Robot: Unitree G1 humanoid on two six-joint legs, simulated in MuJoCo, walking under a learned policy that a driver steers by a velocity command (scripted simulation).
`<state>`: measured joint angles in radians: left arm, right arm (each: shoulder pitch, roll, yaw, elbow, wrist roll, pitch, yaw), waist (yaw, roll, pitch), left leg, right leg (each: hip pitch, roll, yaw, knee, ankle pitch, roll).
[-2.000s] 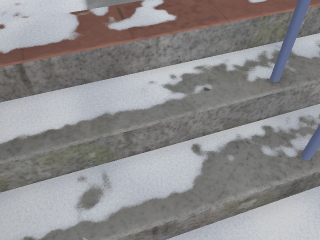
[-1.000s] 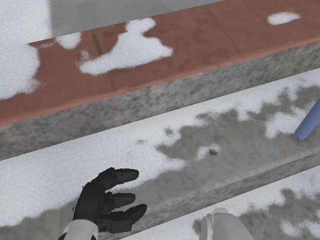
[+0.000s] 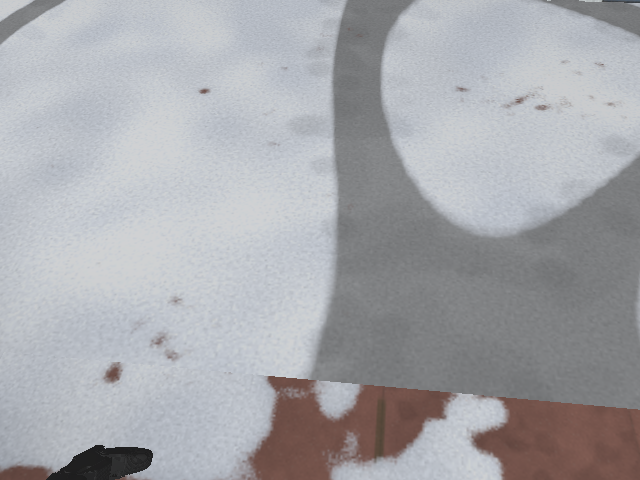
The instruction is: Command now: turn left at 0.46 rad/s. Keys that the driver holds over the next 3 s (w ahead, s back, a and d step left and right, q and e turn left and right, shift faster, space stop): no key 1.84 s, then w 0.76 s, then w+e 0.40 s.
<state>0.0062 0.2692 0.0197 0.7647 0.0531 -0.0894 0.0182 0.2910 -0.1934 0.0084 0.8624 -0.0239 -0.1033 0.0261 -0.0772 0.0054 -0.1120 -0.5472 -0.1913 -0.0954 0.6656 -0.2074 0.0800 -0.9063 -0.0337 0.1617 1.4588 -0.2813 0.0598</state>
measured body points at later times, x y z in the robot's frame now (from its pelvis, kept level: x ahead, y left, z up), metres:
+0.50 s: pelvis +0.06 -0.07 +0.02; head +0.08 -0.09 +0.46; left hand +0.24 +0.15 -0.07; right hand +0.23 -0.31 -0.10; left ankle +0.07 +0.07 -0.71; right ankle +0.05 -0.15 -0.71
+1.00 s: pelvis +0.07 -0.07 +0.02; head +0.09 -0.08 +0.47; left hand +0.19 +0.15 -0.10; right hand +0.22 -0.30 -0.11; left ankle +0.07 +0.07 -0.71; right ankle +0.05 -0.15 -0.71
